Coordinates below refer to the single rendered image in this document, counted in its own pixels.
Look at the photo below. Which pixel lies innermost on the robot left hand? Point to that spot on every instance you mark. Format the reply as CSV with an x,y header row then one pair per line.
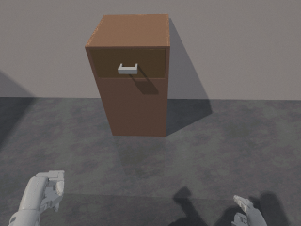
x,y
39,197

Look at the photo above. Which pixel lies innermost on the drawer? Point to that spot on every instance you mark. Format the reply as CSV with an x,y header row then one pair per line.
x,y
150,62

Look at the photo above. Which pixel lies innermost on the handle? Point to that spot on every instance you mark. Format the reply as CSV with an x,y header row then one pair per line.
x,y
127,70

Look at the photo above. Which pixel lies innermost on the left robot forearm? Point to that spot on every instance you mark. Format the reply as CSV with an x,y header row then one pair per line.
x,y
25,217

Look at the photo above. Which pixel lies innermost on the robot right hand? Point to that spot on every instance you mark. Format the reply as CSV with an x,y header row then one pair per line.
x,y
253,215

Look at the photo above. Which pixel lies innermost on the cabinet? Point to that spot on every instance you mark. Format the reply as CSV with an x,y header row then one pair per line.
x,y
134,106

